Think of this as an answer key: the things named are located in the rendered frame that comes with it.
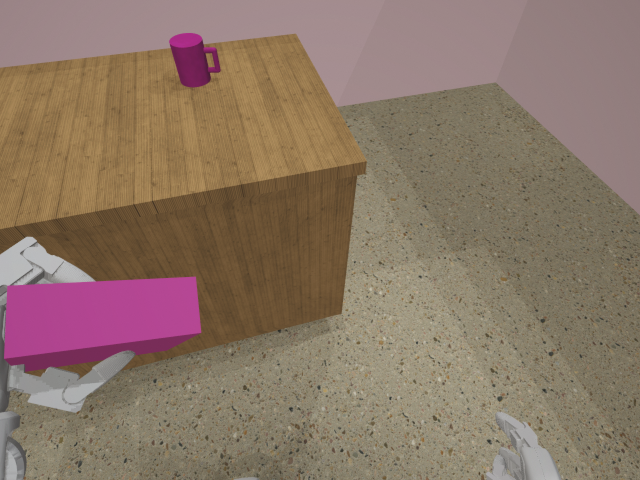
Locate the robot right hand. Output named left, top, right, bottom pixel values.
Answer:
left=486, top=411, right=562, bottom=480

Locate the table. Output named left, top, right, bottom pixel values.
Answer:
left=0, top=34, right=367, bottom=379

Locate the robot left hand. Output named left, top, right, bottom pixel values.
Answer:
left=0, top=237, right=136, bottom=413

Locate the left robot forearm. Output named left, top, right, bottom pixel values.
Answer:
left=0, top=411, right=27, bottom=480

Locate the sponge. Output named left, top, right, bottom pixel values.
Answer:
left=4, top=277, right=201, bottom=372

